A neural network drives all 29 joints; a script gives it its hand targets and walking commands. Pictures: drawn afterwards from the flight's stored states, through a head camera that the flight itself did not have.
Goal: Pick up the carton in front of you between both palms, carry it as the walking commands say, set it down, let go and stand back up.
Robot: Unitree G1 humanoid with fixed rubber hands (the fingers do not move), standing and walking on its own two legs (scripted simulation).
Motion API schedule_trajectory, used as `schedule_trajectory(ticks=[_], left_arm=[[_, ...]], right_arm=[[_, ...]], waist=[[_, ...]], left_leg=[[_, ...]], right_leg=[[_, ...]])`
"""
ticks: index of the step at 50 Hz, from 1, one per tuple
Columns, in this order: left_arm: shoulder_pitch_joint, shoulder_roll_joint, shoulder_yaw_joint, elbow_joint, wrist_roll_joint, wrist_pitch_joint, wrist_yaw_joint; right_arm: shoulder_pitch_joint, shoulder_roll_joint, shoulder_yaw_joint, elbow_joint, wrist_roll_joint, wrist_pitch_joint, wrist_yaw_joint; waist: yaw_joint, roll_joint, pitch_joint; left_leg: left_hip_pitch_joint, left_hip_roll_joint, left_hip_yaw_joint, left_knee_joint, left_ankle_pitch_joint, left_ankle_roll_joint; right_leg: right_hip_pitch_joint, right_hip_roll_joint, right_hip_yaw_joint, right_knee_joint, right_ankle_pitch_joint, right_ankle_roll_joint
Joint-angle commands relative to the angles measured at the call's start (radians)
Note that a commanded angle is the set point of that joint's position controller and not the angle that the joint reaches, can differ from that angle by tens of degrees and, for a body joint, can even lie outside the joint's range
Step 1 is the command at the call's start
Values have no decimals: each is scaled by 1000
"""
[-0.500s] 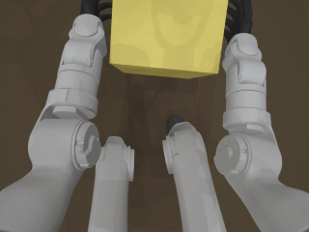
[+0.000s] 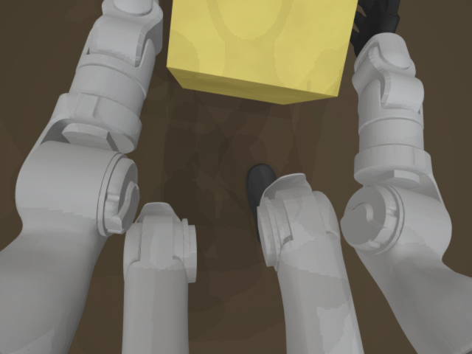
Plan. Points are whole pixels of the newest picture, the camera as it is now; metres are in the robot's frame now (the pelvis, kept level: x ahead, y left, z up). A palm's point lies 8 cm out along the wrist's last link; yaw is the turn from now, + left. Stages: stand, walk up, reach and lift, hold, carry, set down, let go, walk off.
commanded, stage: set down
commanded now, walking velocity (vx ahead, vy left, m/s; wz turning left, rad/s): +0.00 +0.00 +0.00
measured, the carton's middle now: (252, 25) +0.53 -0.14 -0.26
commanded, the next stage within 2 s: none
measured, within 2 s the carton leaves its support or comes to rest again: rests again in 0.24 s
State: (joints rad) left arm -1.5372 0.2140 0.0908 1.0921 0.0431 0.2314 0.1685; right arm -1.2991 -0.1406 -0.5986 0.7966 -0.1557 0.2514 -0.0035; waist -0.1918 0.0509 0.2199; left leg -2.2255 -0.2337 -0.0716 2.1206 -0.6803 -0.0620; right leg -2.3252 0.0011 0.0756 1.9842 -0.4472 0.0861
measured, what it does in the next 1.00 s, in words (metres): stands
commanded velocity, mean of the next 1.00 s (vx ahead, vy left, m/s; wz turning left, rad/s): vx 0.00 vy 0.00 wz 0.00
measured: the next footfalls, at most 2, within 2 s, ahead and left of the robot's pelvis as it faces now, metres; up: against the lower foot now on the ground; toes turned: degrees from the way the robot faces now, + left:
none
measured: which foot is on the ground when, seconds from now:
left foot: down 0.00-1.00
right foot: down 0.00-1.00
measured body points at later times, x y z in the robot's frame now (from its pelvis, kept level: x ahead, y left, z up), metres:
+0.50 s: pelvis -0.01 +0.00 -0.01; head +0.37 -0.02 +0.23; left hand +0.58 +0.01 -0.20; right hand +0.48 -0.29 -0.19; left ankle +0.07 +0.11 -0.37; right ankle +0.13 -0.15 -0.37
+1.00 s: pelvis -0.01 +0.00 -0.02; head +0.38 -0.02 +0.20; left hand +0.58 +0.04 -0.22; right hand +0.47 -0.30 -0.22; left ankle +0.07 +0.11 -0.37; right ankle +0.13 -0.15 -0.37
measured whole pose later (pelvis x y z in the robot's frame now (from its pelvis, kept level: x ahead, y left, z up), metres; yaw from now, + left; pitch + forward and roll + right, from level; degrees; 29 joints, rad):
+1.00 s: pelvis -0.01 +0.00 -0.02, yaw -1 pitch +39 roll -3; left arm -1.60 0.35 -0.03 1.14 -0.05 0.14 0.08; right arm -1.43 -0.30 -0.57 1.16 -0.03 0.04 -0.02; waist -0.18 0.01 0.42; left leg -2.20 -0.15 -0.05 2.20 -0.67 -0.03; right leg -2.28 -0.04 0.03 2.05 -0.44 0.06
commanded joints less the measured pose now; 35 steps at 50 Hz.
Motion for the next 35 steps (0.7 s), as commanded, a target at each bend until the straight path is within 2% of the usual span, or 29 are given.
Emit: schedule_trajectory(ticks=[1,5,12,20,28,35], left_arm=[[-467,-868,-209,-140,-71,-56,-234],[-482,-838,-193,-124,-70,-63,-238],[-482,-775,-171,-105,-56,-75,-244],[-420,-701,-125,-60,-4,-70,-253],[-360,-616,-74,-15,52,-57,-261],[-330,-538,-46,9,82,-54,-259]], right_arm=[[-585,669,348,-32,86,-26,242],[-595,640,332,-20,80,-36,243],[-589,609,312,19,80,-50,241],[-559,575,276,75,65,-54,241],[-515,506,210,123,31,-56,228],[-482,436,150,163,6,-65,213]], waist=[[-105,215,-1067],[-106,201,-1010],[-88,179,-927],[-46,153,-808],[-18,159,-710],[-15,157,-658]], left_leg=[[344,42,98,-240,373,34],[327,45,89,-236,354,42],[296,49,86,-220,325,51],[248,56,87,-204,278,60],[222,67,80,-195,241,68],[234,79,65,-195,231,70]], right_leg=[[688,56,-178,-17,421,-54],[658,53,-174,-12,394,-55],[629,51,-161,-4,361,-55],[581,58,-147,-2,309,-58],[516,60,-132,0,246,-68],[470,52,-127,5,206,-70]])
